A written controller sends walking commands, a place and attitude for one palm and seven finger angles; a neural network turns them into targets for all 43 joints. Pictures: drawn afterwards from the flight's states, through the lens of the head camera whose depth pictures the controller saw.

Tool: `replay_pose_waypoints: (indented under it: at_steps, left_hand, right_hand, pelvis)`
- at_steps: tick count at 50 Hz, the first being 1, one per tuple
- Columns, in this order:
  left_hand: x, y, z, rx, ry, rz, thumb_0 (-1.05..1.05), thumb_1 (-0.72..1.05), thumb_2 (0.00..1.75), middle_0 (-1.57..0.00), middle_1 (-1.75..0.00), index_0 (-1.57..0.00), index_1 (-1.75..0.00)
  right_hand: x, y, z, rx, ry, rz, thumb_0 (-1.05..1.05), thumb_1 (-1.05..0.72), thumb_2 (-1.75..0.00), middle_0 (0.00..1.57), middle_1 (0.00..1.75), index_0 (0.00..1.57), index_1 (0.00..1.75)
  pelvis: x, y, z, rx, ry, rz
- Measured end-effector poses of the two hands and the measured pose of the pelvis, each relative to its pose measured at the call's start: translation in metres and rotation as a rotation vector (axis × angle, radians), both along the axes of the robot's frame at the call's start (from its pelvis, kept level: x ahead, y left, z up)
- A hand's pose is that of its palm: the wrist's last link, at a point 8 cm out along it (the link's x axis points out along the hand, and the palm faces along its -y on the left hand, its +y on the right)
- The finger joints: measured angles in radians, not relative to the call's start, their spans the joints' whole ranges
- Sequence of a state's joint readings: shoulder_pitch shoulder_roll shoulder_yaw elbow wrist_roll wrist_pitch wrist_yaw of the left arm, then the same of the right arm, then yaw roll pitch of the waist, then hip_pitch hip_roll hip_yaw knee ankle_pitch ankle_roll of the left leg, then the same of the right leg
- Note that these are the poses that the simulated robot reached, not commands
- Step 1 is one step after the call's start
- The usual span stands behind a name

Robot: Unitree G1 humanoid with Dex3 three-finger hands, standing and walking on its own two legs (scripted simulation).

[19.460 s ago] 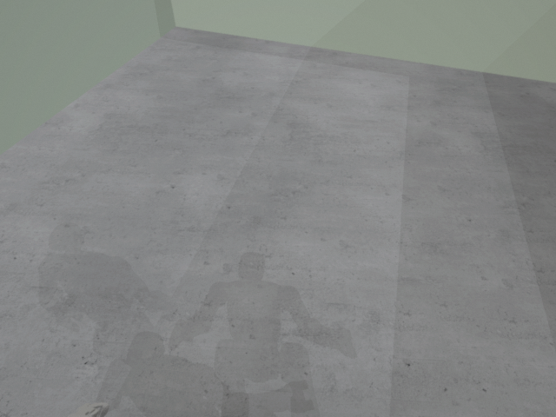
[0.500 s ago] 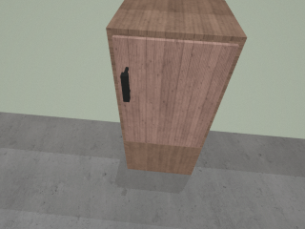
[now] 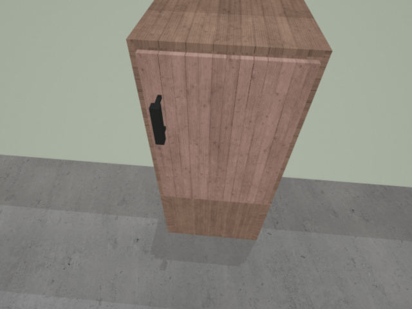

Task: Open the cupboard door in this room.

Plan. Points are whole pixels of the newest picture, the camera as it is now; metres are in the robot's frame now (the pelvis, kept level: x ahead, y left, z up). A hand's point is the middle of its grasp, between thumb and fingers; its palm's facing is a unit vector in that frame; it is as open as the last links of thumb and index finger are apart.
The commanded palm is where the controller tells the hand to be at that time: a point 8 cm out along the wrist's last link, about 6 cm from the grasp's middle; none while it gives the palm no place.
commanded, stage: come to a stop and stand still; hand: left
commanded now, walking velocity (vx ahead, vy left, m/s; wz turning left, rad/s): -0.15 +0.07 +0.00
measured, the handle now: (159, 119) +0.56 +0.16 +0.04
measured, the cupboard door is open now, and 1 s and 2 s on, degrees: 0 0 0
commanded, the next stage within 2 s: look again from close up in 0.80 s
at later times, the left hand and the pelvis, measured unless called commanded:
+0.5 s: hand out of the picture +0.02 +0.22 -0.17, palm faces +0.01 -0.97 -0.24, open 7.4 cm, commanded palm none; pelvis -0.02 +0.03 +0.00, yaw +0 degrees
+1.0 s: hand out of the picture +0.01 +0.22 -0.16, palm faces -0.04 -0.97 -0.23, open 7.4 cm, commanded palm none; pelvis -0.01 +0.03 +0.01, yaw -1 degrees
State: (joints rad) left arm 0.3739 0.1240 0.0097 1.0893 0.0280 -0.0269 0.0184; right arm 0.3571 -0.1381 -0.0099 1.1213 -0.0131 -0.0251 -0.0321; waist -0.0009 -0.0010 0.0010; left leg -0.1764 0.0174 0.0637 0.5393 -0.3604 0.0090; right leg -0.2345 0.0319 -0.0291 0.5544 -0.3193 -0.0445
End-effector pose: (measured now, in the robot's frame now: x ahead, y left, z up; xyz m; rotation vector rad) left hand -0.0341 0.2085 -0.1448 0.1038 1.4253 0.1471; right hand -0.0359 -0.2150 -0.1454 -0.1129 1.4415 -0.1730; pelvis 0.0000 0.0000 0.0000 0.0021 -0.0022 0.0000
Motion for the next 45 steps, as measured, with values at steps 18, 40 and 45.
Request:
replay_pose_waypoints:
  at_steps: [18,40,45]
  left_hand:
    - [0.028,0.023,0.002,0.061,-0.081,-0.03,0.01,0.91,0.9,-0.2,-0.3,-0.2,-0.3]
    - [0.045,0.072,0.02,0.102,-0.124,-0.089,0.0,0.9,0.9,-0.2,-0.3,-0.2,-0.3]
    - [0.043,0.065,0.016,0.087,-0.088,-0.09,0.0,0.9,0.9,-0.2,-0.3,-0.2,-0.3]
  right_hand:
    - [0.062,-0.008,0.007,-0.038,-0.148,0.031,0.01,-0.92,-0.9,0.2,0.29,0.19,0.3]
    - [0.03,0.016,0.006,-0.016,-0.133,0.065,0.0,-0.91,-0.9,0.2,0.29,0.2,0.3]
    - [0.027,0.008,0.007,-0.033,-0.101,0.057,0.0,-0.91,-0.9,0.2,0.29,0.2,0.3]
  pelvis:
    - [-0.013,0.008,0.0,-0.023,0.012,0.003]
    - [-0.022,0.036,0.006,0.008,-0.002,-0.012]
    - [-0.017,0.033,0.006,0.009,-0.003,-0.017]
